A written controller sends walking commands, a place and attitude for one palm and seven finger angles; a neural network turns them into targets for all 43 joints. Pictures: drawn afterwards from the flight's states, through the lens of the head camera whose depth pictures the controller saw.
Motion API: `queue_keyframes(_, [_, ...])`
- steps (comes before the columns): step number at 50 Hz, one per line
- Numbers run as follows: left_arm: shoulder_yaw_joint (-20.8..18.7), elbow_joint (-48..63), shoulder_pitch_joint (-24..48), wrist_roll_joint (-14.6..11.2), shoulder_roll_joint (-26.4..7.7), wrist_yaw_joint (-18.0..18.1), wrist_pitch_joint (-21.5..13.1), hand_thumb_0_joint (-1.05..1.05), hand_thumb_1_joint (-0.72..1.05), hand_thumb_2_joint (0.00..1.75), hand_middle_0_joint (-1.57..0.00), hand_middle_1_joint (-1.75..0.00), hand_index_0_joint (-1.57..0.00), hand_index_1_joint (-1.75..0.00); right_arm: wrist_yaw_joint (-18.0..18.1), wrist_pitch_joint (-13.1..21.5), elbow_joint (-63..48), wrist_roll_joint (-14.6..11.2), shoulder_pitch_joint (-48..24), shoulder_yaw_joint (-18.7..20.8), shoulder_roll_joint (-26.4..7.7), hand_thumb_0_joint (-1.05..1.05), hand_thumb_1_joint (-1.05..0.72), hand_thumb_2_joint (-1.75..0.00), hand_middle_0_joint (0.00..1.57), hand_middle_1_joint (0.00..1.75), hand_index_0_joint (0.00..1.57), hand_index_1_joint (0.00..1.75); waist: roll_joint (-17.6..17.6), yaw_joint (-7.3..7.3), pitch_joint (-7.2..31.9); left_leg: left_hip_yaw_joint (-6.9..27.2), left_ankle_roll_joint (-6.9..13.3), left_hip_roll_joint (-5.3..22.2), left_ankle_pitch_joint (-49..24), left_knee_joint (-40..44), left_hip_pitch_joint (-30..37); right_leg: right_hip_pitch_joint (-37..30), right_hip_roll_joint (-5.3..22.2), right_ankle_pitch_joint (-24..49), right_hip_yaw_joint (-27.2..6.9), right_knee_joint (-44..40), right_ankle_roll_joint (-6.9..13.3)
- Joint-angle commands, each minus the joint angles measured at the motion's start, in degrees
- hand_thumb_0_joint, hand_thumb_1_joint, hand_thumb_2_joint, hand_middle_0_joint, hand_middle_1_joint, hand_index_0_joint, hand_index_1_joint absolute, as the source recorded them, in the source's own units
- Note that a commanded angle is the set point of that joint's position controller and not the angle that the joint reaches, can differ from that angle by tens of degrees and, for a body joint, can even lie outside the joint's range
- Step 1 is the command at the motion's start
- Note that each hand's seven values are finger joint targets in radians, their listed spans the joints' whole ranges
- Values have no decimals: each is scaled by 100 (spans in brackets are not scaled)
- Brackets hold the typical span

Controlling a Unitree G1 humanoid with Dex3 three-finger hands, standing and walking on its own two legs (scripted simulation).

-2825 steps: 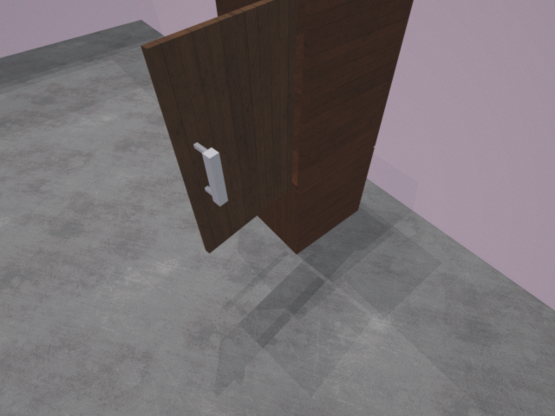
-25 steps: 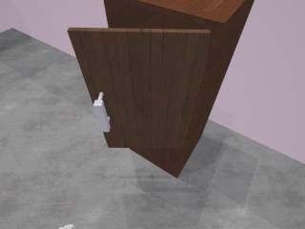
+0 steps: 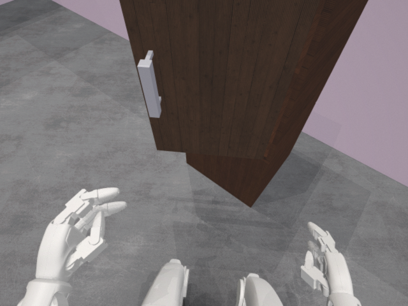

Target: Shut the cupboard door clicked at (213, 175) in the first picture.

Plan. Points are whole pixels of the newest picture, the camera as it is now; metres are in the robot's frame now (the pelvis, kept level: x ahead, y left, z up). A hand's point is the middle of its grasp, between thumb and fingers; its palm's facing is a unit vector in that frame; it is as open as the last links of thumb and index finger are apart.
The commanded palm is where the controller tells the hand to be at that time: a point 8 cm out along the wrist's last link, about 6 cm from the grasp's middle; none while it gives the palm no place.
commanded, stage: raise the hand and make a fist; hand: left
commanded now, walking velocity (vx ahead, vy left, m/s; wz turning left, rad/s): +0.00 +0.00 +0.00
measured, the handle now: (152, 85) +0.57 +0.19 +0.08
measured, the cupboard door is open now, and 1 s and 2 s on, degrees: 33 33 33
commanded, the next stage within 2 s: bring the fist close to the handle in 1.36 s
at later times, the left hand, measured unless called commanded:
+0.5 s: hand (98, 220) +0.24 +0.21 +0.07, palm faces +0.01 -1.00 -0.03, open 3.4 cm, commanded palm +0.21 +0.26 +0.07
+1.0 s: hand (100, 207) +0.25 +0.20 +0.08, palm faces +0.00 -1.00 -0.03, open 3.1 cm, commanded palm +0.23 +0.26 +0.09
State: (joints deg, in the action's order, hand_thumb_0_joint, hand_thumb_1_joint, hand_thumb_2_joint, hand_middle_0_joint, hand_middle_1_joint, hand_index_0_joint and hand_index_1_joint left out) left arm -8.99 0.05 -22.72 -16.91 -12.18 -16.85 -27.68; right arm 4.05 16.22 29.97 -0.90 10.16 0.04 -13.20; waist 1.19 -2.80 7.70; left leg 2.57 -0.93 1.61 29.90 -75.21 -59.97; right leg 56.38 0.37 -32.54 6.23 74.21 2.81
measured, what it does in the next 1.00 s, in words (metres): stands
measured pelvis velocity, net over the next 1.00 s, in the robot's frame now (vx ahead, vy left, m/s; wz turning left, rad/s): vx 0.03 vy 0.02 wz -0.01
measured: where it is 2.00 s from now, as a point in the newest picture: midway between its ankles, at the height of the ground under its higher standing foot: outside the picture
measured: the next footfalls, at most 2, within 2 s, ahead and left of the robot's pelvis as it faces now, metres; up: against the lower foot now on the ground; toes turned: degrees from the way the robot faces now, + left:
none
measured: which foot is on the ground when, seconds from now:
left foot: down 0.00-1.00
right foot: down 0.00-1.00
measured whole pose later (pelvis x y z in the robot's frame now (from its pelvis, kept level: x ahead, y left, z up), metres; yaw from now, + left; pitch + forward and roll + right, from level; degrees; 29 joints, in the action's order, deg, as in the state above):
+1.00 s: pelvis +0.03 +0.02 +0.03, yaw -1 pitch +15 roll -3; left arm -9.1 2.1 -21.5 -16.4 -13.5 -13.9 -21.0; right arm 3.1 9.2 27.6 -0.3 14.8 -1.2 -13.7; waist 2.3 -0.1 8.7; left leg 1.5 0.5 1.4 29.9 -69.0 -54.2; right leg 50.2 0.3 -31.2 5.1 66.5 1.0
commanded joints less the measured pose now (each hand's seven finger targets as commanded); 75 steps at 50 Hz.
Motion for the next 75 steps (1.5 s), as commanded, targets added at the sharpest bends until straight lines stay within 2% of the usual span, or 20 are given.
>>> queue_keyframes(1, [-261, 1083, 373, -49, -717, -1, 196, 0, 90, 90, -71, -86, -71, -86, 117, 194, -791, -90, -16, 290, -736, 0, -90, -90, 20, 30, 20, 30, 45, 295, 1183, 4, 280, -176, -279, 1211, 776, -711, -83, -347, -788, -1886, -165])
queue_keyframes(3, [-424, 1097, 156, -75, -765, 72, 420, 0, 90, 90, -75, -90, -75, -90, 105, 132, -833, -101, -52, 305, -690, 0, -90, -90, 20, 30, 20, 30, -65, 175, 1290, 13, 259, -172, -449, 1332, 863, -904, -81, -151, -721, -1897, -173])
queue_keyframes(5, [-532, 1194, 23, -36, -811, 226, 511, 0, 90, 90, -79, -94, -79, -94, 83, 81, -868, -65, -119, 277, -641, 0, -90, -90, 20, 30, 20, 30, 52, 58, 1380, 39, 263, -164, -658, 1457, 999, -1022, -131, 147, -577, -1781, -133])
queue_keyframes(8, [-406, 1458, -71, -8, -639, 431, 369, 0, 90, 90, -84, -100, -84, -100, 26, 44, -901, -11, -61, 284, -613, 0, -90, -90, 20, 30, 20, 30, 20, 104, 1439, 84, 230, -149, -871, 1594, 1240, -1023, -137, 575, -363, -1649, -141])
queue_keyframes(11, [-317, 1412, 22, 77, -612, 552, 172, 0, 90, 90, -90, -106, -90, -106, 7, 7, -886, 38, -24, 271, -660, 0, -90, -90, 20, 30, 20, 30, -47, 199, 1224, 120, 219, -136, -759, 1613, 1163, -818, -147, 500, -282, -1586, -132])
queue_keyframes(14, [-151, 1451, 11, 133, -561, 538, 18, 0, 90, 90, -95, -112, -95, -112, -16, -3, -914, 38, 31, 270, -726, 0, -90, -90, 20, 30, 20, 30, 133, 237, 1178, 139, 200, -136, -555, 1697, 1233, -703, -141, 383, -255, -1573, -116])
queue_keyframes(20, [-274, 1611, 27, 109, -752, 510, 21, 0, 90, 90, -106, -124, -106, -124, 7, -90, -981, 41, 130, 276, -775, 0, -90, -90, 20, 30, 20, 30, 209, 214, 1365, 161, 208, -145, -750, 1730, 1384, -855, -183, 657, -232, -1536, -85])
queue_keyframes(29, [-127, 1659, 23, 142, -633, 521, 200, 0, 90, 90, -123, -142, -123, -142, -27, -287, -1084, 44, 211, 253, -778, 0, -90, -90, 20, 30, 20, 30, 272, 316, 1274, 161, 167, -132, -1026, 1793, 1619, -921, -208, 1031, -158, -1600, -103])
queue_keyframes(33, [-251, 1602, 22, 102, -702, 441, 247, 0, 90, 90, -130, -150, -130, -150, -29, -338, -1120, 51, 226, 243, -773, 0, -90, -90, 20, 30, 20, 30, 255, 281, 1371, 125, 162, -139, -1225, 1740, 1640, -1042, -212, 1237, -172, -1590, -100])
queue_keyframes(35, [-293, 1538, 119, 75, -745, 408, 277, 0, 90, 90, -130, -150, -130, -150, -18, -363, -1115, 48, 219, 220, -777, 0, -90, -90, 20, 30, 20, 30, 283, 287, 1265, 108, 182, -155, -1189, 1719, 1561, -1078, -223, 1217, -214, -1635, -91])
queue_keyframes(40, [-389, 1614, 182, 29, -830, 353, 268, 0, 90, 90, -130, -150, -130, -150, -19, -365, -1114, 52, 251, 211, -773, 0, -90, -90, 20, 30, 20, 30, 282, 261, 1447, 85, 182, -159, -1403, 1689, 1637, -1252, -222, 1440, -237, -1625, -88])
queue_keyframes(44, [-355, 1440, 255, -26, -757, 289, 286, 0, 90, 90, -130, -150, -130, -150, -17, -388, -1106, 28, 262, 216, -782, 0, -90, -90, 20, 30, 20, 30, 50, 318, 1277, 45, 185, -160, -1261, 1689, 1532, -1251, -203, 1342, -291, -1748, -125])
queue_keyframes(50, [-443, 1403, 331, -70, -861, 271, 278, 0, 90, 90, -130, -150, -130, -150, 2, -379, -1103, 8, 233, 219, -782, 0, -90, -90, 20, 30, 20, 30, 152, 247, 1295, 1, 204, -188, -1251, 1709, 1490, -1436, -183, 1266, -405, -1842, -110])
queue_keyframes(52, [-435, 1369, 271, -85, -815, 274, 248, 0, 90, 90, -130, -150, -130, -150, -11, -382, -1101, 9, 241, 218, -762, 0, -90, -90, 20, 30, 20, 30, 34, 244, 1347, -25, 200, -188, -1238, 1699, 1454, -1492, -151, 1256, -442, -1868, -131])
queue_keyframes(57, [-388, 1200, 325, -86, -776, 286, 169, 0, 90, 90, -130, -150, -130, -150, -19, -392, -1083, 7, 212, 225, -766, 0, -90, -90, 20, 30, 20, 30, -67, 286, 1113, -60, 205, -188, -1027, 1627, 1251, -1407, -117, 929, -584, -1980, -151])
queue_keyframes(61, [-452, 1290, 360, -88, -844, 280, 87, 0, 90, 90, -130, -150, -130, -150, -16, -396, -1084, 17, 206, 238, -767, 0, -90, -90, 20, 30, 20, 30, -9, 250, 1315, -78, 220, -190, -1105, 1584, 1267, -1482, -111, 1020, -625, -1930, -150])
queue_keyframes(67, [-359, 1306, 345, -71, -785, 283, 81, 0, 90, 90, -130, -150, -130, -150, -14, -418, -1087, -1, 195, 231, -769, 0, -90, -90, 20, 30, 20, 30, 178, 273, 1185, -69, 215, -186, -1031, 1655, 1358, -1356, -133, 970, -563, -1928, -132])
queue_keyframes(71, [-374, 1270, 323, -67, -796, 273, 136, 0, 90, 90, -130, -150, -130, -150, -13, -444, -1112, -5, 198, 223, -781, 0, -90, -90, 20, 30, 20, 30, 92, 266, 1185, -47, 225, -192, -983, 1681, 1350, -1348, -152, 926, -519, -1918, -130])
queue_keyframes(73, [-365, 1347, 375, -67, -790, 279, 126, 0, 90, 90, -130, -150, -130, -150, -16, -442, -1115, -7, 207, 223, -780, 0, -90, -90, 20, 30, 20, 30, 135, 276, 1188, -23, 214, -186, -961, 1731, 1440, -1306, -161, 934, -465, -1906, -128])
queue_keyframes(75, [-218, 1411, 896, -50, -730, 306, 99, 0, 90, 90, -130, -150, -130, -150, 8, -408, -1071, 23, 232, 198, -805, 0, -90, -90, 20, 30, 20, 30, 98, 404, 1201, 19, 238, -180, -936, 1644, 1410, -1163, -179, 941, -435, -1825, -133])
